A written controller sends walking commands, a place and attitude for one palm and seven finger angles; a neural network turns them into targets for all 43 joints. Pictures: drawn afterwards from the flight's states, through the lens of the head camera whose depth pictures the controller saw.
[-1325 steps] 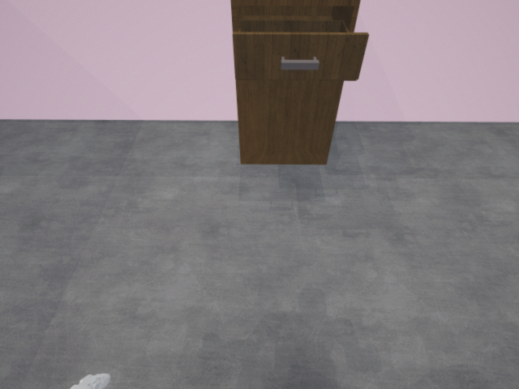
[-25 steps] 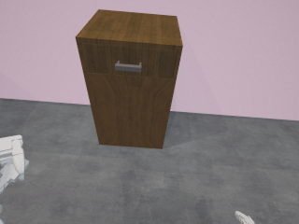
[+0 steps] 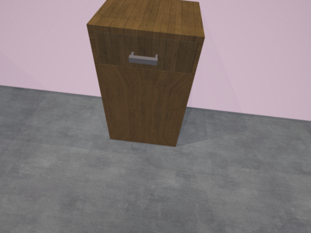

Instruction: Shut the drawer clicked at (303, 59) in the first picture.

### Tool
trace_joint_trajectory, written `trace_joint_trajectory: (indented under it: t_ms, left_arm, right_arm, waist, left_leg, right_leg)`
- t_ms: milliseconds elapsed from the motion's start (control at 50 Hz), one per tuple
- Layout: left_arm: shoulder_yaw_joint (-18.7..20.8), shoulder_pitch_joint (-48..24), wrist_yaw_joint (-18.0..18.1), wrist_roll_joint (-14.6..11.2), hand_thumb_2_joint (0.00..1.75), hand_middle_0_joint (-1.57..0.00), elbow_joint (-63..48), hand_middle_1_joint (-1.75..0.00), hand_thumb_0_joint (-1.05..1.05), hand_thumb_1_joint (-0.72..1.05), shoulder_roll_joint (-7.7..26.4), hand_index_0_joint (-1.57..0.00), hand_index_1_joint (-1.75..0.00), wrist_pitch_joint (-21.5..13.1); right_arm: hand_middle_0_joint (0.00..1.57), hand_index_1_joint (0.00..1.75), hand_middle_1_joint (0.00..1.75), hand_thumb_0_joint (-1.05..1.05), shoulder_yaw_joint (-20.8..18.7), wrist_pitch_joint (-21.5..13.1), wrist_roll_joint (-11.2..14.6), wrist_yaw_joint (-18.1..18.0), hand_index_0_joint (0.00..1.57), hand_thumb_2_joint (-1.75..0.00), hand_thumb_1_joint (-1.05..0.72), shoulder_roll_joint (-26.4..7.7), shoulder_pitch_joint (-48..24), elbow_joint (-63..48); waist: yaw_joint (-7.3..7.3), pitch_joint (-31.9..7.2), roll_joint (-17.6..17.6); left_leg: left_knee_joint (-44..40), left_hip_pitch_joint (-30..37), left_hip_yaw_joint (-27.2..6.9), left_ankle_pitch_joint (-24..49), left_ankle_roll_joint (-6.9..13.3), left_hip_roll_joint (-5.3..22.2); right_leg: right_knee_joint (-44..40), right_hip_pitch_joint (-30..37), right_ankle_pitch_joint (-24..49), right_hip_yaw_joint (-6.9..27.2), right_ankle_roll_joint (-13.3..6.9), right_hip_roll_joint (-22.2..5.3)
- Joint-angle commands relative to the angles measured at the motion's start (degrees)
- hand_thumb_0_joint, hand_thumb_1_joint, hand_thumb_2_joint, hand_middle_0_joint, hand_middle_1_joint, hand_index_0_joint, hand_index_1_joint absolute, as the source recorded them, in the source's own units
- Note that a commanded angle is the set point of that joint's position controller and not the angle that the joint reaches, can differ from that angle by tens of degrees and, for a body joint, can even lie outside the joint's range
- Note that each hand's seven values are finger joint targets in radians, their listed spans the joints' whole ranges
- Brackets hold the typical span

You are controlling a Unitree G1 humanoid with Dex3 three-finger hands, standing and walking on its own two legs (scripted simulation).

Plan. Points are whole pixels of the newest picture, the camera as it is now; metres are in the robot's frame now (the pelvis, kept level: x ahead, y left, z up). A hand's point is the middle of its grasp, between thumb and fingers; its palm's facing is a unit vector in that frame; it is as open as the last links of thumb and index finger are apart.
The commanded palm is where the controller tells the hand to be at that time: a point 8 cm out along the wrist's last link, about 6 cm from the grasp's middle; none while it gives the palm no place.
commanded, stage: let the arm hang, fingers relaxed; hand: left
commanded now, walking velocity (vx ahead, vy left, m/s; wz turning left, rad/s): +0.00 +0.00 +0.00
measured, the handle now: (143, 57) +0.83 +0.09 +0.00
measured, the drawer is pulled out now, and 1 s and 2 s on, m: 0.00 0.00 0.00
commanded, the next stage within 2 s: look to check the result in 0.82 s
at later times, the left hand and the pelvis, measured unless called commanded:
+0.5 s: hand out of the picture +0.02 +0.19 -0.15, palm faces -0.01 -0.98 -0.19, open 6.9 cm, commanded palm none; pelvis +0.01 +0.02 +0.02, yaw -2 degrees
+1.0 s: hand out of the picture -0.01 +0.17 -0.16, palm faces +0.00 -0.99 -0.16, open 7.3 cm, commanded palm none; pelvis +0.01 +0.02 +0.02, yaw -3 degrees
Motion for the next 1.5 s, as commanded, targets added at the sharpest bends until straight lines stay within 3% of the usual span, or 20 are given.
trace_joint_trajectory:
  t_ms: [0,40,120,200,260,340,500,780,880,1040,1480]
  left_arm:
    - [0.6,0.8,-1.9,-2.0,0.9,-0.8,2.4,-0.95,0.0,0.9,6.5,-0.8,-0.95,-3.4]
    - [0.1,1.1,-1.9,-2.1,0.9,-0.72,6.6,-0.86,0.0,0.9,6.7,-0.72,-0.86,-3.8]
    - [-0.7,0.4,-1.8,-2.3,0.9,-0.56,12.8,-0.69,0.0,0.9,6.5,-0.56,-0.69,-4.3]
    - [-1.4,0.3,-1.4,-2.2,0.9,-0.4,17.3,-0.52,0.0,0.9,5.7,-0.4,-0.52,-4.4]
    - [-1.7,0.6,-1.1,-2.2,0.9,-0.28,19.8,-0.39,0.0,0.9,4.9,-0.28,-0.39,-4.2]
    - [-1.9,0.8,-0.9,-2.2,0.9,-0.2,22.3,-0.3,0.0,0.9,4.0,-0.2,-0.3,-4.0]
    - [-1.6,0.3,-0.5,-2.3,0.9,-0.2,24.0,-0.3,0.0,0.9,2.8,-0.2,-0.3,-4.1]
    - [-1.3,1.2,-0.2,-2.3,0.9,-0.2,25.4,-0.3,0.0,0.9,1.3,-0.2,-0.3,-4.4]
    - [-1.3,2.0,0.0,-2.3,0.9,-0.2,26.1,-0.3,0.0,0.9,0.6,-0.2,-0.3,-4.6]
    - [-1.5,2.5,0.0,-2.2,0.9,-0.2,26.9,-0.3,0.0,0.9,-0.5,-0.2,-0.3,-4.5]
    - [-1.4,2.8,0.1,-2.2,0.9,-0.2,26.6,-0.3,0.0,0.9,0.2,-0.2,-0.3,-5.1]
  right_arm:
    - [0.2,0.3,0.3,0.0,-1.9,-1.5,-0.2,-1.3,0.2,-0.9,-0.9,-7.0,-0.8,-1.3]
    - [0.2,0.3,0.3,0.0,-1.8,-1.7,0.2,-1.6,0.2,-0.9,-0.9,-6.1,0.2,0.1]
    - [0.2,0.3,0.3,0.0,-1.9,-1.9,0.9,-2.2,0.2,-0.9,-0.9,-5.9,3.2,3.6]
    - [0.2,0.3,0.3,0.0,-1.9,-1.8,1.2,-2.4,0.2,-0.9,-0.9,-5.5,4.5,6.7]
    - [0.2,0.3,0.3,0.0,-1.6,-1.6,1.2,-2.4,0.2,-0.9,-0.9,-4.7,4.8,8.8]
    - [0.2,0.3,0.3,0.0,-1.4,-1.5,1.0,-2.4,0.2,-0.9,-0.9,-3.5,5.3,11.4]
    - [0.2,0.3,0.3,0.0,-1.2,-1.8,0.9,-2.4,0.2,-0.9,-0.9,-2.2,6.6,14.4]
    - [0.2,0.3,0.3,0.0,-1.6,-1.9,1.1,-2.7,0.2,-0.9,-0.9,-0.1,9.8,16.6]
    - [0.2,0.3,0.3,0.0,-1.7,-2.0,1.2,-2.9,0.2,-0.9,-0.9,0.5,10.1,17.1]
    - [0.2,0.3,0.3,0.0,-1.6,-1.8,1.1,-2.9,0.2,-0.9,-0.9,1.1,10.3,17.4]
    - [0.2,0.3,0.3,0.0,-1.9,-1.7,1.2,-2.8,0.2,-0.9,-0.9,0.9,9.4,17.4]
  waist:
    - [1.56,-0.3,16.3]
    - [1.48,-2.7,16.0]
    - [0.65,-6.1,8.0]
    - [0.27,-4.0,3.6]
    - [0.48,0.0,1.8]
    - [0.67,3.5,1.2]
    - [0.93,4.6,3.9]
    - [0.72,3.5,2.2]
    - [0.54,2.6,3.7]
    - [0.31,5.7,4.1]
    - [0.43,3.9,2.4]
  left_leg:
    - [-16.4,-0.8,-7.8,6.9,3.7,5.5]
    - [-15.9,1.2,-6.1,9.8,3.2,4.4]
    - [-14.6,8.3,-4.7,18.5,2.7,4.9]
    - [-15.2,10.8,-3.9,21.1,2.6,5.0]
    - [-17.3,9.2,-3.8,16.7,2.6,4.8]
    - [-19.3,8.1,-3.8,12.5,2.5,4.5]
    - [-21.0,6.7,-3.9,10.6,2.4,4.2]
    - [-20.3,7.9,-3.2,11.6,2.5,4.3]
    - [-19.6,9.6,-2.8,14.2,2.5,4.3]
    - [-20.6,8.5,-2.5,9.9,2.2,4.4]
    - [-19.2,9.9,-1.7,12.5,1.7,4.4]
  right_leg:
    - [-11.5,4.0,5.8,4.9,-1.2,-1.7]
    - [-13.0,7.2,10.4,5.2,-1.6,-2.2]
    - [-15.0,7.9,16.3,4.8,-1.5,-3.4]
    - [-16.0,6.6,17.8,4.5,-1.3,-4.0]
    - [-17.5,5.5,14.0,4.7,-1.2,-4.0]
    - [-18.5,4.4,10.2,5.1,-1.1,-3.9]
    - [-18.6,5.2,8.9,5.5,-1.1,-3.6]
    - [-18.7,5.2,10.2,5.7,-1.3,-3.4]
    - [-18.6,4.9,11.8,5.9,-1.3,-3.5]
    - [-19.4,3.1,9.3,6.2,-1.3,-3.2]
    - [-19.9,3.9,12.0,6.9,-1.6,-3.4]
